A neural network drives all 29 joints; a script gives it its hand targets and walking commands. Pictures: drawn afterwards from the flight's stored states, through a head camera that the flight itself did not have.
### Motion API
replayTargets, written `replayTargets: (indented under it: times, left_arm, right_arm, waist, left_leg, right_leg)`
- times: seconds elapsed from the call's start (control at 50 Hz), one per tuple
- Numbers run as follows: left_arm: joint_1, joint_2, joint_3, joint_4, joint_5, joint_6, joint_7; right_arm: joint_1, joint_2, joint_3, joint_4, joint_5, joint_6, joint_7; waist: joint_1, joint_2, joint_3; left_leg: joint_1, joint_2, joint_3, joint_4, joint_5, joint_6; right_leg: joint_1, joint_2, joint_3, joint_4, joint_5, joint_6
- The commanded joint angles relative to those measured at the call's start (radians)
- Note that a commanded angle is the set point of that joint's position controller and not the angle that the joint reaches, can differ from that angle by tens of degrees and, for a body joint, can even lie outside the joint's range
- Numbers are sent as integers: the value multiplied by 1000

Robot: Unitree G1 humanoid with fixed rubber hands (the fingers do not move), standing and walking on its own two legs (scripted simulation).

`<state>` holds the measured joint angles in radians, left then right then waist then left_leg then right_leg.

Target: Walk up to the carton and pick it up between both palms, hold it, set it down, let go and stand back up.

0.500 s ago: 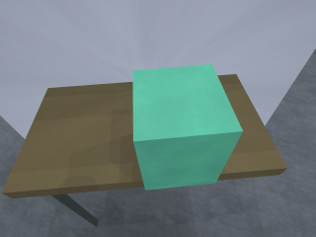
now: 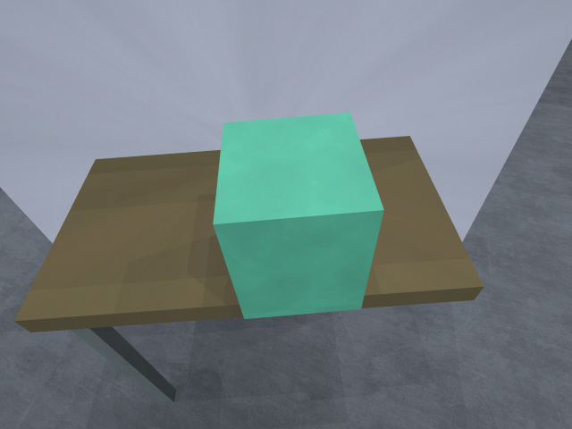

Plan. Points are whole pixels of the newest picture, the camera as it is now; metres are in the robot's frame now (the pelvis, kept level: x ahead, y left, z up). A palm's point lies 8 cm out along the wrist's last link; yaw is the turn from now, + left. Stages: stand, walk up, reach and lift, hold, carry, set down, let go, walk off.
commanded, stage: walk up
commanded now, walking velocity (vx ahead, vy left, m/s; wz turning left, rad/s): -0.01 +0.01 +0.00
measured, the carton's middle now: (295, 219) +0.42 +0.02 +0.05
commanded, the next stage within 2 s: none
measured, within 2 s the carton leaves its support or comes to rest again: neither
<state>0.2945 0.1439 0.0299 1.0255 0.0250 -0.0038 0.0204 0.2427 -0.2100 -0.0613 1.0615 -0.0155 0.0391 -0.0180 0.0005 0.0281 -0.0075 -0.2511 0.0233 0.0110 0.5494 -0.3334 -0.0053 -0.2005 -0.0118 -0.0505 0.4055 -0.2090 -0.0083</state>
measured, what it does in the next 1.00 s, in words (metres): steps on the spot: left foot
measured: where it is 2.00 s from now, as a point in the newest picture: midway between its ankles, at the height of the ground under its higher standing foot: outside the picture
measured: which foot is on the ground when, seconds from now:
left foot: up 0.00-0.00, down 0.02-1.00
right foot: down 0.00-1.00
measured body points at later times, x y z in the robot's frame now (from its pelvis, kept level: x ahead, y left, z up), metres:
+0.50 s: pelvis +0.01 +0.03 +0.00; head +0.01 +0.02 +0.45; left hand -0.02 +0.27 -0.15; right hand -0.04 -0.19 -0.16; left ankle -0.01 +0.12 -0.74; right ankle +0.00 -0.12 -0.74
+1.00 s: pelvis +0.02 +0.04 +0.00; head +0.02 +0.04 +0.45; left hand +0.02 +0.26 -0.16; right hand +0.04 -0.20 -0.16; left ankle -0.01 +0.12 -0.74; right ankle +0.00 -0.12 -0.74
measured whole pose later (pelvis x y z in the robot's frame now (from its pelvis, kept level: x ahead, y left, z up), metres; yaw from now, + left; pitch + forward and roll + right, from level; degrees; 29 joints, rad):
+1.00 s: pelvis +0.02 +0.04 +0.00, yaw +2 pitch -1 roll +1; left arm 0.27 0.13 0.04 1.12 0.02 0.00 0.06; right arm 0.28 -0.18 -0.06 1.12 -0.01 0.01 -0.05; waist 0.01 0.00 0.01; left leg -0.13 -0.08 0.03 0.43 -0.28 0.06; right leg -0.17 -0.11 -0.05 0.48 -0.29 0.07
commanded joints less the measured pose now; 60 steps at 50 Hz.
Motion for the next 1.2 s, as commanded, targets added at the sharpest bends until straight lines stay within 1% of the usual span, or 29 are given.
replayTargets:
  times: [0.0, 0.02, 0.04, 0.08, 0.2, 0.3, 0.32, 0.34, 0.36, 0.38, 0.42, 0.44, 0.48, 0.5, 0.54, 0.56, 0.6, 0.62, 0.68, 0.72, 0.76, 0.8, 0.88, 0.96, 0.98, 1.06, 1.08, 1.12, 1.18]
  left_arm:
    - [60, 110, 19, 9, -8, -12, 5]
    - [81, 75, 8, 19, -19, -12, 3]
    - [57, 46, 3, 18, -16, -12, 4]
    - [20, 101, 11, 27, -15, -9, 6]
    - [22, 103, 14, 39, -11, -2, 13]
    - [31, 106, 16, 34, -5, -4, 16]
    - [57, 133, 27, 33, -9, -2, 20]
    - [67, 100, 7, 57, -9, -2, 16]
    - [36, 103, 17, 46, -3, -2, 20]
    - [43, 82, 16, 51, -11, -2, 16]
    - [70, 67, 8, 50, -6, -6, 19]
    - [69, 72, 4, 66, -14, -10, 17]
    - [45, 94, 9, 58, -8, -17, 18]
    - [30, 95, 9, 59, -10, -19, 16]
    - [67, 92, 11, 53, -6, -25, 19]
    - [66, 84, 11, 61, -7, -22, 19]
    - [110, 79, 11, 77, -13, -21, 24]
    - [61, 108, 17, 59, -14, -24, 30]
    - [85, 66, 7, 85, -13, -24, 34]
    - [92, 15, -7, 98, -16, -18, 33]
    - [43, 50, 3, 85, -10, -17, 31]
    - [45, 100, 27, 70, -11, -20, 34]
    - [57, 93, 34, 84, 0, -12, 41]
    - [37, 62, 31, 72, 1, 3, 42]
    - [33, 53, 21, 78, -8, 1, 34]
    - [14, 93, 41, 75, 0, 9, 33]
    - [20, 74, 33, 76, -5, 6, 31]
    - [18, 71, 31, 74, -9, 8, 28]
    - [27, 66, 24, 93, 0, 10, 28]
  right_arm:
    - [62, -60, -2, -14, 5, -28, -14]
    - [91, -69, 4, -11, 3, -38, -15]
    - [64, -80, 8, 13, 14, -36, -12]
    - [27, -54, 14, 13, 16, -38, -5]
    - [140, -51, -3, 34, 7, -25, -14]
    - [172, -16, 13, 45, 3, -36, -15]
    - [145, -55, -6, 28, 5, -33, -15]
    - [155, -3, 13, 34, 0, -39, -14]
    - [181, -35, -2, 46, 9, -34, -15]
    - [165, -20, 2, 34, 3, -37, -19]
    - [210, -42, 5, 48, 5, -44, -16]
    - [191, -19, 10, 41, 5, -50, -14]
    - [211, -21, 9, 48, 2, -51, -15]
    - [184, -14, 15, 38, 4, -54, -19]
    - [180, -26, 18, 52, 8, -59, -23]
    - [167, -16, 21, 51, 15, -60, -25]
    - [180, -10, 26, 52, 12, -66, -28]
    - [184, -43, 16, 60, 21, -62, -31]
    - [160, -16, 7, 45, 16, -63, -32]
    - [156, -12, 9, 47, 17, -66, -27]
    - [163, -44, 5, 63, 6, -59, -30]
    - [144, -57, -11, 63, 11, -47, -34]
    - [127, -76, -21, 55, 7, -37, -37]
    - [86, -77, -14, 33, 5, -31, -36]
    - [92, -28, -2, 30, 7, -31, -32]
    - [126, -54, 1, 31, 6, -33, -26]
    - [125, -80, -9, 38, 4, -36, -25]
    - [156, -42, -2, 41, 4, -35, -26]
    - [128, -38, -1, 28, 10, -33, -23]
  waist:
    - [-1, -149, 22]
    - [7, -107, 25]
    - [25, 56, 25]
    - [20, 121, 113]
    - [0, -96, 104]
    - [-1, 42, 74]
    - [29, 50, 85]
    - [7, -22, 105]
    - [14, -5, 110]
    - [18, -112, 115]
    - [11, -9, 56]
    - [1, -25, 70]
    - [3, -49, 67]
    - [0, -88, 98]
    - [23, 26, 69]
    - [17, 22, 85]
    - [12, 8, -8]
    - [6, -36, 8]
    - [7, -50, -2]
    - [0, -130, 38]
    - [-3, -12, 25]
    - [8, 31, 7]
    - [5, -80, -14]
    - [21, -35, 28]
    - [14, -82, 48]
    - [-3, -77, 124]
    - [8, 60, 64]
    - [-1, -4, 101]
    - [-3, -69, 85]
  left_leg:
    - [153, 37, -12, -254, 181, 0]
    - [224, 112, -106, -290, 219, 8]
    - [119, 93, -102, -275, 157, 13]
    - [29, 63, -91, -297, 57, 15]
    - [9, 29, -56, -252, -33, 17]
    - [-62, 56, -119, -310, -137, 41]
    - [-77, 39, -99, -277, -139, 44]
    - [-57, 61, -132, -309, -86, 43]
    - [-108, 34, -86, -281, -126, 37]
    - [-61, 56, -121, -291, -7, 50]
    - [-22, 41, -105, -273, -96, 46]
    - [14, 67, -126, -271, 62, 53]
    - [16, 54, -109, -267, 76, 49]
    - [53, 66, -108, -254, 214, 56]
    - [41, 46, -62, -240, 221, 32]
    - [67, 51, -75, -230, 395, 34]
    - [146, 58, -75, -213, 409, 48]
    - [149, 59, -60, -164, 543, 53]
    - [172, 60, -66, -153, 621, 54]
    - [190, 77, -82, -158, 584, 65]
    - [153, 65, -69, -174, 578, 50]
    - [159, 54, -30, -130, 582, 46]
    - [171, 62, -41, -131, 536, 44]
    - [123, 63, -57, -149, 426, 54]
    - [106, 52, -76, -179, 390, 60]
    - [74, 58, -109, -231, 248, 34]
    - [81, 49, -88, -233, 167, 53]
    - [104, 58, -113, -249, 217, 54]
    - [74, 38, -89, -252, 82, 57]
  right_leg:
    - [-51, -177, 168, -113, 79, -62]
    - [-98, -146, 155, -90, 34, -45]
    - [-7, -97, 107, -134, 29, -16]
    - [4, -94, 113, -119, -15, -10]
    - [-97, -149, 116, -135, -212, 13]
    - [-38, -119, 56, -46, -148, 22]
    - [-49, -120, 47, -15, -154, 30]
    - [-64, -98, 38, -41, -123, 35]
    - [-58, -127, 38, -15, -162, 34]
    - [-65, -105, 21, -12, -65, 41]
    - [-51, -132, 44, -31, -139, 40]
    - [-65, -121, 52, -40, -53, 25]
    - [-37, -120, 35, -34, -17, 33]
    - [-71, -127, 44, -31, 58, 35]
    - [4, -149, 39, -18, 86, 39]
    - [-21, -141, 46, -7, 155, 43]
    - [16, -138, 17, -7, 112, 42]
    - [19, -167, 22, 13, 215, 38]
    - [28, -151, 20, 18, 263, 43]
    - [0, -134, 14, -22, 209, 39]
    - [57, -157, 32, -3, 230, 25]
    - [36, -182, 27, 39, 303, 26]
    - [33, -178, 3, 36, 272, 36]
    - [4, -185, 15, 41, 168, 28]
    - [-8, -159, 6, 21, 111, 36]
    - [-44, -153, 7, 21, -1, 46]
    - [-11, -162, -5, 19, -22, 51]
    - [-71, -162, 3, 35, -23, 51]
    - [-61, -159, 16, -14, -63, 50]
